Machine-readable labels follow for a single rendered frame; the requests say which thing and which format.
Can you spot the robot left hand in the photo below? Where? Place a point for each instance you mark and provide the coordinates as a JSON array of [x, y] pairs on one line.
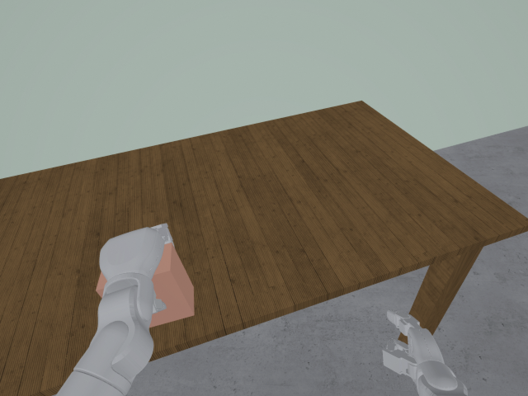
[[138, 251]]

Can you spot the robot left forearm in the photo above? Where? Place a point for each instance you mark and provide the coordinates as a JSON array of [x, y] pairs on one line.
[[122, 345]]

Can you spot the table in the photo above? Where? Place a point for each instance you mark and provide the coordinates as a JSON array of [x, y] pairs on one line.
[[267, 219]]

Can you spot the sponge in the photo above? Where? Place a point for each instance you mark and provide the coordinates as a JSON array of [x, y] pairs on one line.
[[171, 284]]

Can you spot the robot right forearm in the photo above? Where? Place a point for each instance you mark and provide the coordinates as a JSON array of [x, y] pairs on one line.
[[434, 378]]

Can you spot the robot right hand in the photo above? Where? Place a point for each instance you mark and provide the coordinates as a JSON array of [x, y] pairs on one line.
[[404, 358]]

